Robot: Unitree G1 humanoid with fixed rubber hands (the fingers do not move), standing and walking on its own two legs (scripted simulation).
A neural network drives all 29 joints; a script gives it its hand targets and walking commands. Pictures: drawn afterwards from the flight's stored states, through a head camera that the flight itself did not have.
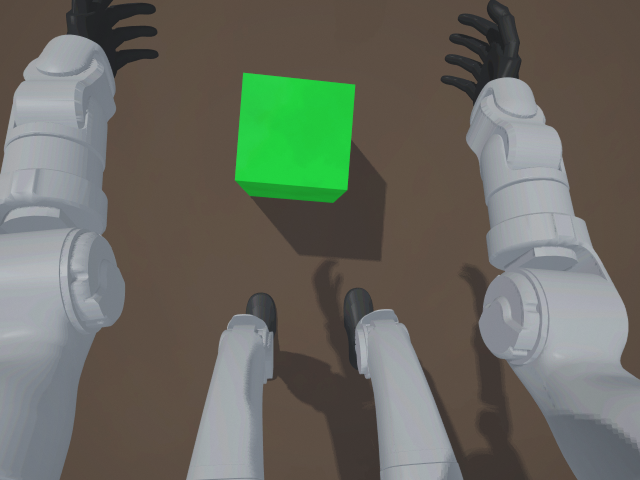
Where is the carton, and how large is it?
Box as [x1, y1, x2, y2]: [235, 73, 354, 202]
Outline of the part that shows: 243,73 235,180 249,195 333,202 346,190 347,187 354,85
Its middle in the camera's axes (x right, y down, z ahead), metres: -0.05 -0.20 +0.84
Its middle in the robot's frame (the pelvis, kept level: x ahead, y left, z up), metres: +0.56 +0.02 -0.54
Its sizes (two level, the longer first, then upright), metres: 0.210 0.200 0.250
